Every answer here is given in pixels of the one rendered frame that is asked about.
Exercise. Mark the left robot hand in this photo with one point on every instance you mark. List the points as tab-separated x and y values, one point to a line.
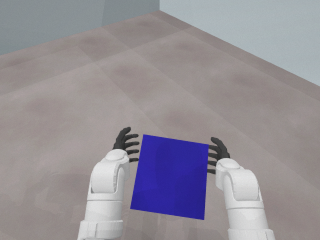
122	138

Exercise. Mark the carton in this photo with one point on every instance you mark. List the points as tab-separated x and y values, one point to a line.
171	177

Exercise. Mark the right robot hand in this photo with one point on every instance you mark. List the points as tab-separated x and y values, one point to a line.
221	153

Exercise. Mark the left robot forearm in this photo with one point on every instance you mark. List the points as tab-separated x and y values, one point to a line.
103	213

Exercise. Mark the right robot forearm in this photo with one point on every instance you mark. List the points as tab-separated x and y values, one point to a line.
243	201

